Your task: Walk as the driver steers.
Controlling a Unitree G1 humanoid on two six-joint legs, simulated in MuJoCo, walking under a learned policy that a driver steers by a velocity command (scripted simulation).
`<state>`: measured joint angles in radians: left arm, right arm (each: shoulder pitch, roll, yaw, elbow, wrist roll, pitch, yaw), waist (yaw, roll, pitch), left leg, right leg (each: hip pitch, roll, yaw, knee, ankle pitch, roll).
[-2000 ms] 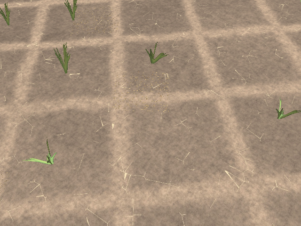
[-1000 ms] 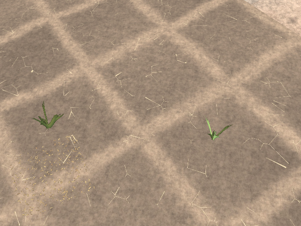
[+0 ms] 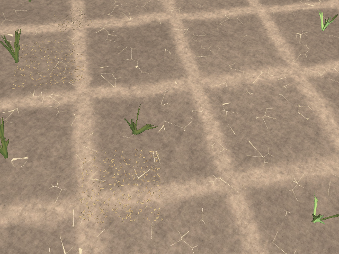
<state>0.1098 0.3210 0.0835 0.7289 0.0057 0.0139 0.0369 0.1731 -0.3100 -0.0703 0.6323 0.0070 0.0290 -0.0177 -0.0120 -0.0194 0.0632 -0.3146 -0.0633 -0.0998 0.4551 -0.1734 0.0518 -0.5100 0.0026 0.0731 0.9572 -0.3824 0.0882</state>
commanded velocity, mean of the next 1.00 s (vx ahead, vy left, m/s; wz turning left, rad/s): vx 0.03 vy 0.00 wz -0.26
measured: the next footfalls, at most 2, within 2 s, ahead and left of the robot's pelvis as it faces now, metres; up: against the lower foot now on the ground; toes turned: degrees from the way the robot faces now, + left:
right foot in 0.18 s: +0.06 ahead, -0.14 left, +0.00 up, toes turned +6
right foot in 0.82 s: +0.02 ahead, -0.17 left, +0.00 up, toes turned -16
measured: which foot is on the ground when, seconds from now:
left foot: down 0.00-0.82, up 0.84-1.00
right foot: up 0.00-0.16, down 0.18-0.54, up 0.56-0.80, down 0.82-1.00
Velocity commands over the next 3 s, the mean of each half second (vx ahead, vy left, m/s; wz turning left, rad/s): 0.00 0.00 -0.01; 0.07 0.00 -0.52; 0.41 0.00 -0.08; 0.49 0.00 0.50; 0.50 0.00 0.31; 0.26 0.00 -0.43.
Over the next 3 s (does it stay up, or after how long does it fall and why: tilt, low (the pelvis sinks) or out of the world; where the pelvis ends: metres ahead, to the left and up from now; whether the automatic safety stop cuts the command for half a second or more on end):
stays up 0.95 -0.17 -0.01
